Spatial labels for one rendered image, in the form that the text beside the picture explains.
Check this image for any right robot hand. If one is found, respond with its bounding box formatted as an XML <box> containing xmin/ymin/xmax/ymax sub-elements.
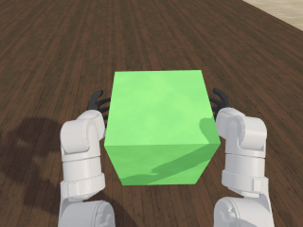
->
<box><xmin>208</xmin><ymin>88</ymin><xmax>232</xmax><ymax>122</ymax></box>

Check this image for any left robot hand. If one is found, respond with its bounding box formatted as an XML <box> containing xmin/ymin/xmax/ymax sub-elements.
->
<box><xmin>86</xmin><ymin>90</ymin><xmax>111</xmax><ymax>129</ymax></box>

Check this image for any left robot upper arm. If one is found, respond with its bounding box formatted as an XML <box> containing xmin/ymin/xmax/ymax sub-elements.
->
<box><xmin>59</xmin><ymin>200</ymin><xmax>116</xmax><ymax>227</ymax></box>

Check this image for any left robot forearm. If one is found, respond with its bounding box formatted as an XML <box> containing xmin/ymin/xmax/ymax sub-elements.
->
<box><xmin>58</xmin><ymin>110</ymin><xmax>106</xmax><ymax>227</ymax></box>

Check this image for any right robot forearm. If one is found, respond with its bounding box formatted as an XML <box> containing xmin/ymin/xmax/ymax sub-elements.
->
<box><xmin>215</xmin><ymin>107</ymin><xmax>275</xmax><ymax>227</ymax></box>

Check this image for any right robot upper arm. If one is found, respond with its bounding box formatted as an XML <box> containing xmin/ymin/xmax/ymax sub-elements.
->
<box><xmin>213</xmin><ymin>197</ymin><xmax>274</xmax><ymax>227</ymax></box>

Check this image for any carton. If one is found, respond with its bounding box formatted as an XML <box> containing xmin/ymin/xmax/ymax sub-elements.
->
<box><xmin>104</xmin><ymin>70</ymin><xmax>221</xmax><ymax>185</ymax></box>

